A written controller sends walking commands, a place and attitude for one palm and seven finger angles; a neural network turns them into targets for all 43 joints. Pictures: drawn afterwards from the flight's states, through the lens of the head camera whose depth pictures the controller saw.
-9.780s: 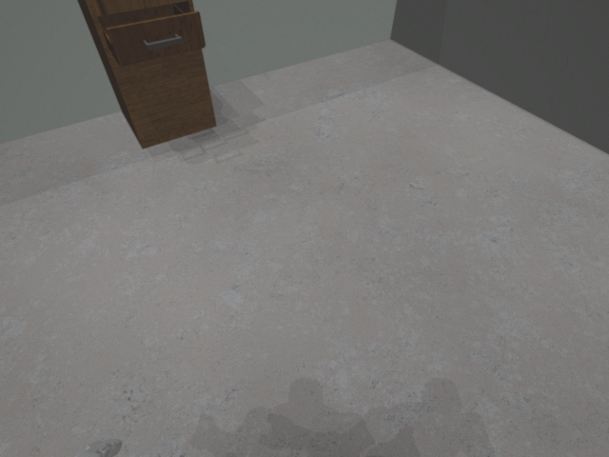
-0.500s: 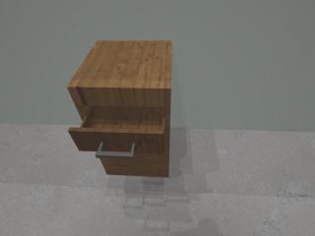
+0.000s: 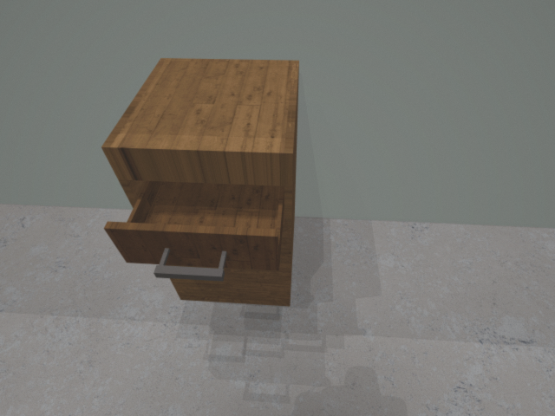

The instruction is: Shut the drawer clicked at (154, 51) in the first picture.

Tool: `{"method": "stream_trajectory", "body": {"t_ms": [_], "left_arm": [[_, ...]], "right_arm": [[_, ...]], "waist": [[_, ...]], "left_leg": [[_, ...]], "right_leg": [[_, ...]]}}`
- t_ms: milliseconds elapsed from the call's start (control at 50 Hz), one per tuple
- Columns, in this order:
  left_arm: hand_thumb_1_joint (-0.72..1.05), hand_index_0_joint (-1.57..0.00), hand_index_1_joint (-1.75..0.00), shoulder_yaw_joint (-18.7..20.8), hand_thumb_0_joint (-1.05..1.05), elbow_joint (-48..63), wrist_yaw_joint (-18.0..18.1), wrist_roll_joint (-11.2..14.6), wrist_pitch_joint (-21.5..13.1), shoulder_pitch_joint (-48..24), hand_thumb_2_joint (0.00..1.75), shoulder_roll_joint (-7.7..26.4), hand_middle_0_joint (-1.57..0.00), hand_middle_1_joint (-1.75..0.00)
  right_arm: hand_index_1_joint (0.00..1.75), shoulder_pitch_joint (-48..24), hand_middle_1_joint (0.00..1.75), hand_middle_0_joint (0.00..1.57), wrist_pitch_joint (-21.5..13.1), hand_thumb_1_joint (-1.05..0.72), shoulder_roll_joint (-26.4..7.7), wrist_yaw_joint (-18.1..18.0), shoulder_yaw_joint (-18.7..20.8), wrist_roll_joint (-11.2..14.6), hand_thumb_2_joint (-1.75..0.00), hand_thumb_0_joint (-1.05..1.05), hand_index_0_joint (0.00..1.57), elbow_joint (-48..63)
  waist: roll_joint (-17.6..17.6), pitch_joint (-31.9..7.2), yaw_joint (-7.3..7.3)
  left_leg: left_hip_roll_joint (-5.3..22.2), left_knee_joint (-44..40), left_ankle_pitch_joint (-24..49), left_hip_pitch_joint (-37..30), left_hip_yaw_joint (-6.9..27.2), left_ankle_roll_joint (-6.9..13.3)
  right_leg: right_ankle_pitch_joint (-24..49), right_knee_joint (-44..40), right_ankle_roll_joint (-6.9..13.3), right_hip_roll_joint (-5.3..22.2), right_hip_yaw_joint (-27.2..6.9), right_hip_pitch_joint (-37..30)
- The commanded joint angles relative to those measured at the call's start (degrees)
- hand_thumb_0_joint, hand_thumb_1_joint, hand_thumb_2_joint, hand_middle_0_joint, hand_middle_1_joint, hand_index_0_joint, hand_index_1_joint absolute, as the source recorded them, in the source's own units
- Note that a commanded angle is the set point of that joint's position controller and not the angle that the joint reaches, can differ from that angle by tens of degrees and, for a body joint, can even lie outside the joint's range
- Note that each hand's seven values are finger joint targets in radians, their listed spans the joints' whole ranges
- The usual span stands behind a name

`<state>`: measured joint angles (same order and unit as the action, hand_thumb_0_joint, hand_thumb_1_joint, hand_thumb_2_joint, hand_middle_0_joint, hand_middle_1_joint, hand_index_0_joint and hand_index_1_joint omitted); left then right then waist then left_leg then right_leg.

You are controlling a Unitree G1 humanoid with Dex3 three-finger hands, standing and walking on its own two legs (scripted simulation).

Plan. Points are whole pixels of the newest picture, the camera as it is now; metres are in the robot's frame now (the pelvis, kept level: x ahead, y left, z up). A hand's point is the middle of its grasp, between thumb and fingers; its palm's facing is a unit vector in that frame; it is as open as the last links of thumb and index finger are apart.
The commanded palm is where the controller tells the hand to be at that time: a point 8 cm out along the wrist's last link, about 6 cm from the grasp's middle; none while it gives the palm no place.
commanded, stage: come to a stop and stand still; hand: left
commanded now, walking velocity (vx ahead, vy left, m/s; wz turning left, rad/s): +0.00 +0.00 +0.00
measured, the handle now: (192, 264) +0.46 +0.23 -0.18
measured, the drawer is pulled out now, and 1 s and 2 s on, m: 0.15 0.15 0.15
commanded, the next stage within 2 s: look again from close up in 0.10 s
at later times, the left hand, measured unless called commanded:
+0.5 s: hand out of the picture -0.01 +0.15 -0.17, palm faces +0.04 -0.98 -0.18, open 7.3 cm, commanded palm none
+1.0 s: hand (176, 369) +0.19 +0.16 -0.03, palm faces +0.14 -0.99 -0.06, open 6.8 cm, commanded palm +0.13 +0.20 -0.08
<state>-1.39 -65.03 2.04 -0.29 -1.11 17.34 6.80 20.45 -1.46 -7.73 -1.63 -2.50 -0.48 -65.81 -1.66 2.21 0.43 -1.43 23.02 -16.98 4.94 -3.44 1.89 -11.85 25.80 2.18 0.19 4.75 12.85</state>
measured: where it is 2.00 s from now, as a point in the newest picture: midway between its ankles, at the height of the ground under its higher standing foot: outside the picture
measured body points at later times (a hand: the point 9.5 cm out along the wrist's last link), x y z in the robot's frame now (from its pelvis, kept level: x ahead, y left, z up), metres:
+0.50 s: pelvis +0.01 -0.01 +0.00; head +0.02 -0.02 +0.45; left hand -0.01 +0.20 -0.16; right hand -0.01 -0.21 -0.17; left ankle -0.05 +0.09 -0.74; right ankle +0.02 -0.09 -0.74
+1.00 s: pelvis -0.02 +0.00 -0.03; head +0.00 -0.02 +0.42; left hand +0.18 +0.21 -0.03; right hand +0.11 -0.27 -0.12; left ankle -0.05 +0.09 -0.74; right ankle +0.03 -0.09 -0.74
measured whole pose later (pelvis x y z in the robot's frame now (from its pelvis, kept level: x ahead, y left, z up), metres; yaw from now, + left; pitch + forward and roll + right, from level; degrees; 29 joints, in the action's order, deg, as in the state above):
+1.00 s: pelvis -0.02 +0.00 -0.03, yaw +2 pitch +6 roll +1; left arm 0.7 -13.5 -0.4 10.2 -15.6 19.0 9.4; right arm 16.9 -18.9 -17.1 -3.4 1.5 0.8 -42.6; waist -1.5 -5.0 1.7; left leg -2.1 41.7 -23.4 24.7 -2.4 1.9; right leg -17.9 42.6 2.4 2.3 6.1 31.3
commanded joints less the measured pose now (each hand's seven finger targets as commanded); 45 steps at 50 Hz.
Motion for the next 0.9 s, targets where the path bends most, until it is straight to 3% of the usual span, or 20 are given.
{"method": "stream_trajectory", "body": {"t_ms": [0,560,720,740,760,780,800,820,840,860,880], "left_arm": [[0.90,-0.20,-0.30,0.64,0.00,1.38,0.33,0.13,-1.11,3.63,0.90,5.09,-0.20,-0.30],[0.90,-0.20,-0.30,0.93,0.00,1.28,0.56,0.04,-1.17,5.33,0.90,4.35,-0.20,-0.30],[0.90,-0.20,-0.30,0.92,0.00,1.16,0.56,-0.01,-0.97,5.58,0.90,3.99,-0.20,-0.30],[0.90,-0.20,-0.30,1.75,0.00,-0.73,2.71,-0.84,-2.47,8.76,0.90,7.98,-0.20,-0.30],[0.90,-0.22,-0.32,2.57,0.00,82.98,0.69,11.38,-14.24,-33.37,0.90,15.76,-0.22,-0.32],[0.90,-0.24,-0.34,3.53,0.00,70.64,3.87,7.31,-10.70,-14.84,0.90,12.79,-0.24,-0.34],[0.90,-0.26,-0.37,-1.64,0.00,61.89,5.71,8.43,-3.00,-0.91,0.90,2.93,-0.26,-0.37],[0.90,-0.28,-0.39,-5.67,0.00,59.30,4.34,9.39,-1.96,0.00,0.90,-3.64,-0.28,-0.39],[0.90,-0.30,-0.41,-6.27,0.00,63.52,3.34,11.17,-4.51,-3.24,0.90,-2.12,-0.30,-0.41],[0.90,-0.32,-0.43,-3.89,0.00,64.32,2.27,11.04,-7.60,-3.91,0.90,1.36,-0.32,-0.43],[0.90,-0.34,-0.45,-3.88,0.00,63.11,0.76,10.75,-10.47,-2.65,0.90,0.72,-0.34,-0.45]], "right_arm": [[0.30,4.94,0.30,0.20,-0.62,-0.90,-3.82,-0.31,0.86,0.03,-0.90,0.00,0.20,0.44],[0.30,4.71,0.30,0.20,-0.67,-0.90,-3.27,-0.76,1.09,0.11,-0.90,0.00,0.20,-0.13],[0.30,5.25,0.30,0.20,-0.51,-0.90,-2.95,-0.76,1.06,0.12,-0.90,0.00,0.20,-0.22],[0.30,-3.35,0.30,0.20,-1.33,-0.90,-5.61,-0.19,1.99,0.48,-0.90,0.00,0.20,4.19],[0.30,-1.83,0.30,0.20,-10.09,-0.90,-18.22,-2.80,3.90,2.07,-0.90,0.00,0.20,25.21],[0.30,-8.76,0.30,0.20,-14.48,-0.90,-12.77,-4.11,2.93,1.85,-0.90,0.00,0.20,23.00],[0.30,-7.71,0.30,0.20,-16.60,-0.90,-10.85,-3.70,3.93,3.43,-0.90,0.00,0.20,23.92],[0.30,-6.48,0.30,0.20,-17.35,-0.90,-11.32,-3.51,3.32,3.61,-0.90,0.00,0.20,22.58],[0.30,-7.84,0.30,0.20,-18.62,-0.90,-13.44,-3.80,3.55,3.80,-0.90,0.00,0.20,25.54],[0.30,-7.62,0.30,0.20,-19.78,-0.90,-15.39,-3.85,4.13,3.12,-0.90,0.00,0.20,26.78],[0.30,-7.47,0.30,0.20,-20.60,-0.90,-15.47,-3.64,4.56,2.19,-0.90,0.00,0.20,28.59]], "waist": [[1.83,2.53,-0.06],[1.40,1.94,-0.20],[1.72,3.72,-0.26],[5.13,4.41,-3.32],[-7.74,-23.03,5.08],[-15.81,-23.92,0.13],[-10.87,-12.43,1.52],[-1.84,-4.70,1.41],[5.94,-1.26,2.58],[12.83,-2.71,3.53],[16.85,-3.19,4.10]], "left_leg": [[7.02,-5.32,8.43,7.43,6.05,0.35],[7.34,-5.32,11.56,4.49,5.56,0.02],[7.31,-6.11,9.22,5.49,5.74,0.05],[7.28,7.16,13.55,11.65,1.76,-1.68],[1.85,-0.66,18.24,-1.11,4.02,-0.01],[2.44,-0.01,23.65,-0.92,2.31,-0.12],[3.24,-1.15,21.75,5.63,4.29,-2.01],[3.09,0.85,15.24,9.29,4.69,-1.13],[2.79,2.88,8.36,12.57,6.53,0.09],[2.00,5.80,3.67,14.83,6.61,0.73],[1.33,9.12,0.28,18.21,6.53,0.99]], "right_leg": [[10.13,-3.84,1.67,6.81,-7.89,-5.04],[14.28,-4.63,1.64,6.96,-7.34,-6.28],[10.27,-5.53,1.62,6.62,-7.36,-5.34],[42.39,-1.30,-1.36,9.55,-8.84,-5.51],[23.42,1.70,-0.88,4.90,-8.87,-10.22],[11.44,2.57,1.25,1.60,-6.79,-8.86],[3.42,3.29,0.57,0.92,-4.10,-1.67],[2.85,2.34,-0.36,0.93,-1.71,2.47],[-0.22,2.03,-1.19,1.15,-1.64,6.29],[-5.47,2.05,-1.63,1.26,-1.99,9.68],[-10.25,3.41,-2.01,1.45,-1.89,13.59]]}}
